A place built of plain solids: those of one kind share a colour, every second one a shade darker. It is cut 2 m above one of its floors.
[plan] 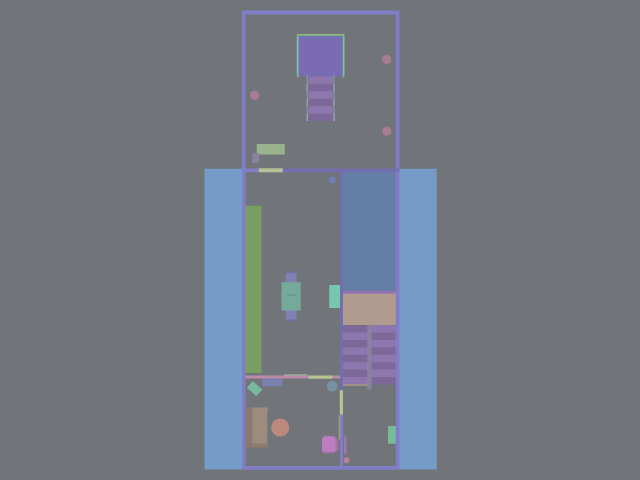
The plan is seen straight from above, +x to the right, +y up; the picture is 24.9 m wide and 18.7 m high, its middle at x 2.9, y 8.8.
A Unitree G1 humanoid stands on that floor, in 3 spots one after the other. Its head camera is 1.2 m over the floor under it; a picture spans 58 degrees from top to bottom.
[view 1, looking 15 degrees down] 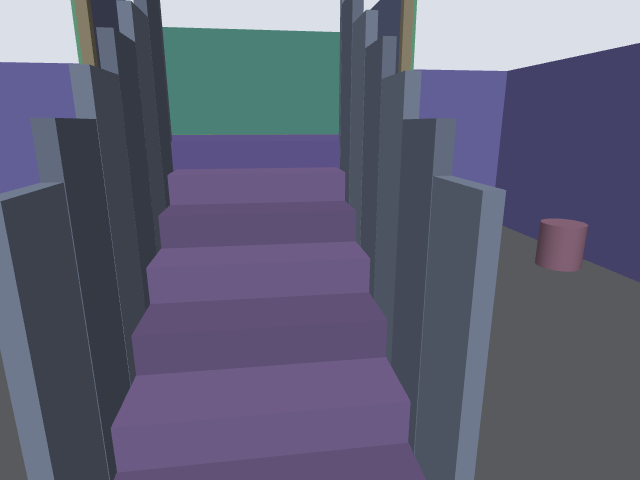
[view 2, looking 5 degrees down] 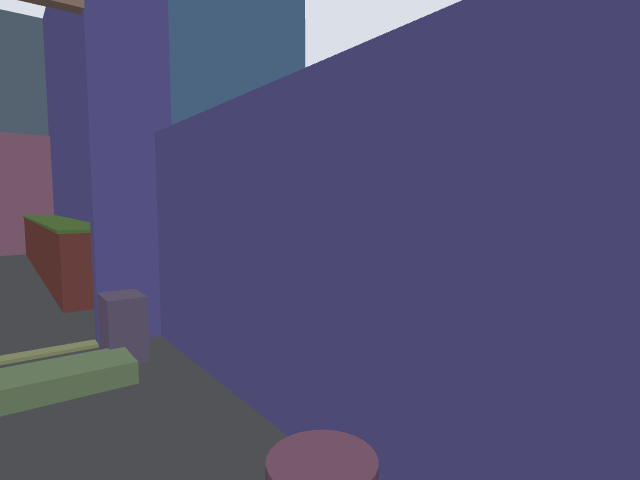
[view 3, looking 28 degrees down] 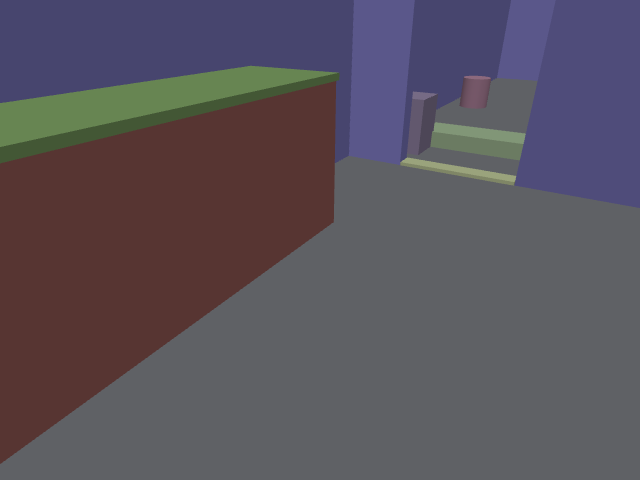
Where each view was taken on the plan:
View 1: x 2.93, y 12.54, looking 82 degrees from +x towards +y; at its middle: tread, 2.15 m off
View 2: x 1.15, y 15.49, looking -127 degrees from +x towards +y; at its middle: wall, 1.92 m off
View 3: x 1.85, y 7.97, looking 122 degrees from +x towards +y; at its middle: ground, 2.56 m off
